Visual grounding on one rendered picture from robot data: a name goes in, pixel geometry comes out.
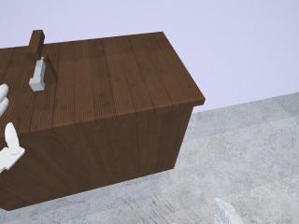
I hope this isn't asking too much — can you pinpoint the tap lever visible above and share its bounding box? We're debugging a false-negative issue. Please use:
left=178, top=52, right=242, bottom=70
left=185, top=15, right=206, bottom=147
left=29, top=57, right=46, bottom=91

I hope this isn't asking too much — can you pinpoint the right robot hand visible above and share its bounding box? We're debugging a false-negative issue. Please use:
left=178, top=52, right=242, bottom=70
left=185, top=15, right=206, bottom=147
left=214, top=197, right=244, bottom=224

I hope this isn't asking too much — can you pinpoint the left robot hand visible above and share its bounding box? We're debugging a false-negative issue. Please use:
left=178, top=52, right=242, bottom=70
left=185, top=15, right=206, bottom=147
left=0, top=84, right=25, bottom=174

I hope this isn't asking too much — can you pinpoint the counter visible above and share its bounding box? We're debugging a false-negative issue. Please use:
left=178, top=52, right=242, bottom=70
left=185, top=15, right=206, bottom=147
left=0, top=29, right=206, bottom=211

